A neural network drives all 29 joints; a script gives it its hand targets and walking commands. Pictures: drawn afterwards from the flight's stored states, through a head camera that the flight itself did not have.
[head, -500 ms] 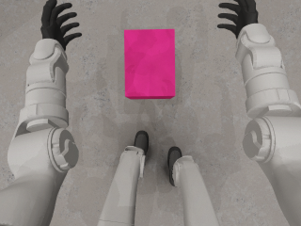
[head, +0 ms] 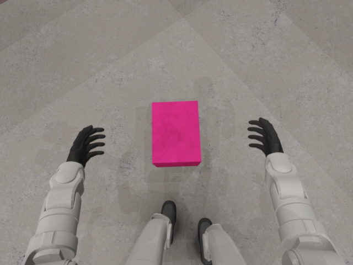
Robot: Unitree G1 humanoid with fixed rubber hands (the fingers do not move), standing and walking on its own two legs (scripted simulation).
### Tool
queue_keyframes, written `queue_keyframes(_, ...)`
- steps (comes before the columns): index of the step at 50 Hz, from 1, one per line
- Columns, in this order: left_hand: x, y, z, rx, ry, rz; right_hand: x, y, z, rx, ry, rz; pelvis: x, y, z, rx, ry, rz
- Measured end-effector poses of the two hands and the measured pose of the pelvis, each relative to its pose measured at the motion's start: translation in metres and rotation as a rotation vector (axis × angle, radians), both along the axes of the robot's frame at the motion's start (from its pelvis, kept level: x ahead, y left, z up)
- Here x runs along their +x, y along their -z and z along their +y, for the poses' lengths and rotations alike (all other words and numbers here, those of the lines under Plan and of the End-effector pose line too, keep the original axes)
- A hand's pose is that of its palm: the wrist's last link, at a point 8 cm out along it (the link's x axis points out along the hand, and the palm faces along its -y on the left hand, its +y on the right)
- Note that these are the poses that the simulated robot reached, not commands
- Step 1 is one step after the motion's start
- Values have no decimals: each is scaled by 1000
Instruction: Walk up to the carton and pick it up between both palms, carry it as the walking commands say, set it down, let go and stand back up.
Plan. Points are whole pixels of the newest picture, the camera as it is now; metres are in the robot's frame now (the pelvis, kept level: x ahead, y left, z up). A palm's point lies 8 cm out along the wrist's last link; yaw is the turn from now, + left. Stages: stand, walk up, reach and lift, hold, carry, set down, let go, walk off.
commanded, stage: let go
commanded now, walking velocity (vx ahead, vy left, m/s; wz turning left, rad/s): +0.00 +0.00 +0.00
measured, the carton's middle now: (176, 135) +0.51 +0.06 -0.63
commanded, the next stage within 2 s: stand in 0.92 s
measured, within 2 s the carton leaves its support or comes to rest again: neither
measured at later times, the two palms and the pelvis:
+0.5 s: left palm (78, 224) +0.20 +0.21 -0.02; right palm (336, 233) +0.20 -0.26 -0.03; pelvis +0.04 -0.03 +0.04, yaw +0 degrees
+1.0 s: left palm (69, 220) +0.20 +0.23 -0.03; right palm (343, 235) +0.20 -0.27 -0.04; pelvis +0.05 -0.03 +0.04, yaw +1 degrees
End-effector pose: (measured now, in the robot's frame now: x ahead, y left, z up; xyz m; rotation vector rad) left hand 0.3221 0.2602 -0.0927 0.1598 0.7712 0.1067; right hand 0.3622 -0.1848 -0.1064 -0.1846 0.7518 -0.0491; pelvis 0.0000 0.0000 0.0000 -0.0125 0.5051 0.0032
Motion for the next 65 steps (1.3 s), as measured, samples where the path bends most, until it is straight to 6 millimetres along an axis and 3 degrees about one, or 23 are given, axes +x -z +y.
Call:
queue_keyframes(6, -48, -24, -10, -14, -16, 5, -35, -29, -11, -3, -22, 6, 13, -16, -5, 7, -11, -143)
queue_keyframes(14, -103, -46, -32, -25, -26, 29, -89, -56, -41, -6, -15, 16, 29, -32, -12, 20, -13, -314)
queue_keyframes(20, -122, -63, -42, -13, -11, 23, -131, -70, -59, -2, -4, 28, 39, -41, -20, 30, -7, -418)
queue_keyframes(26, -124, -69, -54, -9, 30, 24, -161, -79, -75, -4, 21, 45, 44, -43, -28, 36, 4, -501)
queue_keyframes(36, -117, -67, -62, -11, 42, 33, -161, -82, -82, 1, 33, 45, 45, -41, -32, 42, 3, -571)
queue_keyframes(46, -121, -66, -49, 18, -17, 71, -154, -78, -73, 0, 34, 32, 46, -39, -28, 43, -10, -558)
queue_keyframes(57, -123, -50, 0, 148, -7, 94, -171, -72, -120, -205, 83, 145, 58, -39, -21, 15, 8, -505)
queue_keyframes(65, -116, -43, 12, 167, 6, 143, -167, -73, -125, -232, 118, 174, 69, -41, -14, 12, 25, -500)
